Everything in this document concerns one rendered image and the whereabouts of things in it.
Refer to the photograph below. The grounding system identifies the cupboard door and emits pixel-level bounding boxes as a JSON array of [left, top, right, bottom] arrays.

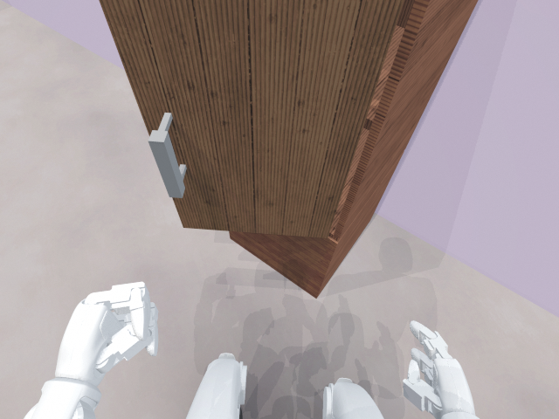
[[99, 0, 404, 238]]

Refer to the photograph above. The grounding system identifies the left robot thigh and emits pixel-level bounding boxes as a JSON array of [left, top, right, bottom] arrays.
[[186, 359, 247, 419]]

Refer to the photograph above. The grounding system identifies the right robot thigh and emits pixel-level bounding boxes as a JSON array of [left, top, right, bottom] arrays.
[[322, 381, 384, 419]]

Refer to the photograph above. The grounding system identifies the robot thigh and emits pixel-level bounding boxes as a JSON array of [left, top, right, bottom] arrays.
[[186, 359, 247, 419], [322, 381, 384, 419]]

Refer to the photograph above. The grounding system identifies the robot left forearm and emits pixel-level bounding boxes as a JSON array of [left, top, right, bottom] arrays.
[[24, 378, 102, 419]]

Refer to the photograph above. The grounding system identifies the robot right hand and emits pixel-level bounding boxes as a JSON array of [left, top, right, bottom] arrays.
[[403, 320, 475, 419]]

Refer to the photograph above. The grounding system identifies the robot left hand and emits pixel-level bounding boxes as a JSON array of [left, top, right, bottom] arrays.
[[55, 282, 159, 387]]

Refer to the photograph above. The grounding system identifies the handle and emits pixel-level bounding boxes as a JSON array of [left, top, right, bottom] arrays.
[[148, 113, 187, 198]]

